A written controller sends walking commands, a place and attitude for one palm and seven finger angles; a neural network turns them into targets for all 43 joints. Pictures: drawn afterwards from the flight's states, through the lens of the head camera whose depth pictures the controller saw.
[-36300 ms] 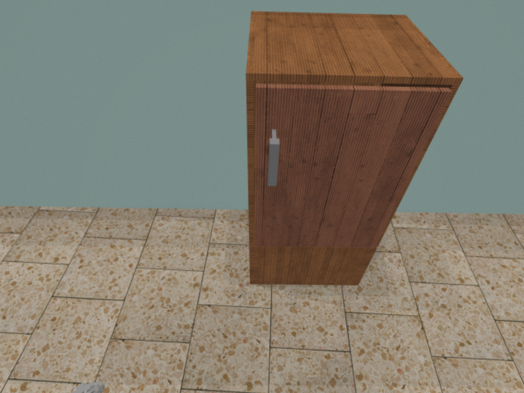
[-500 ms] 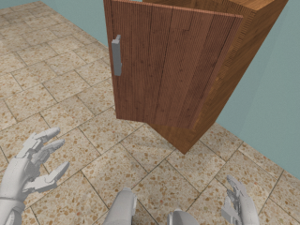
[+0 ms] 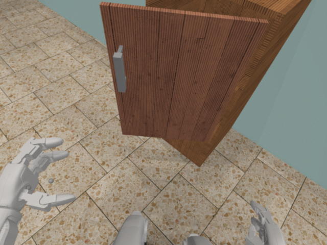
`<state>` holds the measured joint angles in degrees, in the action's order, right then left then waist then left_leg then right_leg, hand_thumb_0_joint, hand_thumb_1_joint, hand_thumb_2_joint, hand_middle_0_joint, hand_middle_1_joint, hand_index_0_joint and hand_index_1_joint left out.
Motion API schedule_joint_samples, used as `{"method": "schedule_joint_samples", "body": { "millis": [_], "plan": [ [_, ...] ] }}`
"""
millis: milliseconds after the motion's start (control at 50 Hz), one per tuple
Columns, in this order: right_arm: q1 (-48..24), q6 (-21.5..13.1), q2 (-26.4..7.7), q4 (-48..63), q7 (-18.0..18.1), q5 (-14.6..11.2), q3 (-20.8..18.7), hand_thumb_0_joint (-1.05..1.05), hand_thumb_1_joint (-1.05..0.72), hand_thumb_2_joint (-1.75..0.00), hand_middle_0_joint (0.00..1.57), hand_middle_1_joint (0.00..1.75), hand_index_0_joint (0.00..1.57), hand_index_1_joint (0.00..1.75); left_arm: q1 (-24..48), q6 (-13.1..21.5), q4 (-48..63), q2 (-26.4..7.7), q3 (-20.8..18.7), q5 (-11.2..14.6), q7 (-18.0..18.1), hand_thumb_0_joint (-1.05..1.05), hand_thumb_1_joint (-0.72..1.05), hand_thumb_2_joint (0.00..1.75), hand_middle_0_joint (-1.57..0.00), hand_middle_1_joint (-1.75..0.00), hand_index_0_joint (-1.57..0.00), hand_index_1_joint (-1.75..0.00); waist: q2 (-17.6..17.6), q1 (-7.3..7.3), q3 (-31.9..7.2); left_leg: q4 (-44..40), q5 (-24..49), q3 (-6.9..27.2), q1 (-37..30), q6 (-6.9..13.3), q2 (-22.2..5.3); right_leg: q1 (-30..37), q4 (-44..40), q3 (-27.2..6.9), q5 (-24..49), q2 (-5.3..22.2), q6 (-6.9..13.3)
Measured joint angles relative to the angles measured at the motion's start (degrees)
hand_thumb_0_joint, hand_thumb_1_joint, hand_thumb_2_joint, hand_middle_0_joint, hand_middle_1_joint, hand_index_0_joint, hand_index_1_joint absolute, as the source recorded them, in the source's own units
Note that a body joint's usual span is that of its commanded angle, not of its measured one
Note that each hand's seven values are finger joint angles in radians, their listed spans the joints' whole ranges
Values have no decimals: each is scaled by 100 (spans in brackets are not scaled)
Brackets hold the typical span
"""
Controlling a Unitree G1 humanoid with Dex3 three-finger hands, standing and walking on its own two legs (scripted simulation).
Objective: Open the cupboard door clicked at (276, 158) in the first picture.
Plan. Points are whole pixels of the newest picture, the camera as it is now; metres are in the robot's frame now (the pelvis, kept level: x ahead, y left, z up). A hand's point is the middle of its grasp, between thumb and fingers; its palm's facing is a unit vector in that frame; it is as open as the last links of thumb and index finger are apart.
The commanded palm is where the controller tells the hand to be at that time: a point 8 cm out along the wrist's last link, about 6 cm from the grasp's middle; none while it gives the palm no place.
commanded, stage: raise the hand with hooked fingers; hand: left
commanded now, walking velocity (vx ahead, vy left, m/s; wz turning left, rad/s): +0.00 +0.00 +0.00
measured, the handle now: (121, 69) +0.58 +0.17 +0.06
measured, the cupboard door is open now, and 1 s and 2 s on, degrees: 37 37 37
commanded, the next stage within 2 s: move the hooked fingers beside the handle in 1.04 s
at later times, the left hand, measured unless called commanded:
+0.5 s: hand (48, 155) +0.28 +0.27 +0.08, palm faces +0.01 -1.00 -0.05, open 13.9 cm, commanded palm +0.26 +0.31 +0.08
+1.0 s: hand (61, 150) +0.29 +0.25 +0.08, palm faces +0.01 -1.00 -0.04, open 13.9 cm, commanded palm +0.27 +0.30 +0.08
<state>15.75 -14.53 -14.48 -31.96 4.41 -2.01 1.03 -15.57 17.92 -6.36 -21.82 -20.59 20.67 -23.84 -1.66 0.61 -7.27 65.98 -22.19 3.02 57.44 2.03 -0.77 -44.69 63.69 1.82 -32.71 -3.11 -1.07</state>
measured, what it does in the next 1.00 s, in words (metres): stands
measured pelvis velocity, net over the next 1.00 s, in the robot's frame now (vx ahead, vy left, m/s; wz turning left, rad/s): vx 0.01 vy -0.02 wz -0.01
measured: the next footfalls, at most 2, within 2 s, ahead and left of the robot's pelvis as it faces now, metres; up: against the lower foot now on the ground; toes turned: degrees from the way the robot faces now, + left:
none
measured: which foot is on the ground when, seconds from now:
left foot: down 0.00-1.00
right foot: down 0.00-1.00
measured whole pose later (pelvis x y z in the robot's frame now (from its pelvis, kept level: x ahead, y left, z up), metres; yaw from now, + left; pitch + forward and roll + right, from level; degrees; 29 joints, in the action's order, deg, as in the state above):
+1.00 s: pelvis +0.01 -0.02 +0.01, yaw +0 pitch +13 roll -4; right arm 17.0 -8.7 -15.7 -31.2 4.9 -2.5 2.1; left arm -0.5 18.2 -23.1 -24.0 -23.5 21.4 -28.6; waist -1.9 1.0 -7.6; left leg 62.0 -21.4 2.9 53.3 0.3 -1.9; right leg -41.7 60.9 1.4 -32.0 -4.1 0.7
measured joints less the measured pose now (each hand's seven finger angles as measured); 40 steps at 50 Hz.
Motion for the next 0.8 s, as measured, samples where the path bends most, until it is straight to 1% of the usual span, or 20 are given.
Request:
{"method": "schedule_joint_samples", "body": {
  "millis": [80, 180, 320, 480, 600, 700, 800],
  "plan": [
    [-106, 38, 5, 80, -32, 14, 36, 2, -91, -90, 20, 30, 20, 30, 129, 11, -37, -22, -30, 10, -62, 0, -22, 41, -28, -103, -29, -103, 9, -48, -13, -15, -33, -3, -13, 19, 23, 36, -53, 1, -19, 21, -15],
    [-203, 118, 11, 192, -44, 14, 103, 2, -91, -90, 20, 30, 20, 30, 363, -83, -159, -73, -51, 11, -152, 0, -34, 36, -29, -111, -29, -111, -2, -93, -14, -67, -43, 5, -87, 24, 39, 127, -135, 10, -16, 36, -19],
    [-181, 272, 1, 301, -15, 6, 188, 1, -91, -90, 21, 30, 20, 30, 769, -213, -505, -171, -112, -2, -256, -1, -45, 32, -30, -117, -30, -117, -5, -105, -17, -220, 12, 11, -242, 0, 41, 268, -272, 14, 37, 38, 6],
    [-29, 441, -73, 260, 45, -25, 202, 1, -90, -90, 21, 30, 20, 30, 1253, -272, -1104, -293, -221, 10, -403, -1, -49, 30, -30, -120, -30, -120, -11, -40, -1, -374, 91, 27, -383, -59, 4, 367, -372, 19, 106, 2, 61],
    [104, 524, -143, 165, 72, -47, 159, 1, -91, -90, 20, 30, 20, 30, 1529, -216, -1463, -352, -280, 29, -468, -1, -49, 30, -30, -120, -30, -120, -14, 20, 17, -440, 127, 28, -448, -109, -41, 393, -392, 11, 135, -38, 111],
    [199, 579, -175, 144, 47, -56, 120, 2, -91, -90, 20, 30, 20, 30, 1530, -187, -1611, -344, -286, 64, -509, -1, -49, 30, -30, -120, -30, -120, -17, 71, 4, -485, 144, 5, -469, -141, -81, 376, -397, -18, 151, -70, 142],
    [240, 599, -181, 124, 34, -51, 91, 2, -91, -90, 20, 30, 20, 30, 1474, -71, -1669, -274, -292, 69, -480, -1, -49, 30, -30, -120, -30, -120, -11, 83, -6, -454, 122, -9, -440, -164, -108, 326, -341, -36, 126, -94, 162]
  ]
}}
